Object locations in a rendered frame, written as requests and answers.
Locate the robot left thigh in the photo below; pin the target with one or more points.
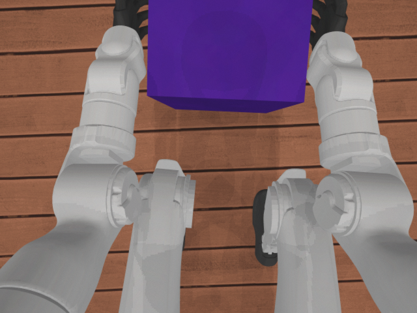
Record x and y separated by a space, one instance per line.
152 277

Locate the robot right upper arm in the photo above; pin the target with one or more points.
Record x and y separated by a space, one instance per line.
370 214

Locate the carton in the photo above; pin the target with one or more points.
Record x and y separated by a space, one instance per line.
228 55

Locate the robot left forearm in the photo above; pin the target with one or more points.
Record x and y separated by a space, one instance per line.
105 132

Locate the right robot foot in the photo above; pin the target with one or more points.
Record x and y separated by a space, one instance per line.
267 259

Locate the robot right forearm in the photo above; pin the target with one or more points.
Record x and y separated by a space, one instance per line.
346 109

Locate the right robot hand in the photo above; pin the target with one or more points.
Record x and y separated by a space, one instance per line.
333 18

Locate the left robot hand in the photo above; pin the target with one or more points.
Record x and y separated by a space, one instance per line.
126 13

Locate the robot left upper arm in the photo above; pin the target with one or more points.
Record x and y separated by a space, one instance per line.
59 272

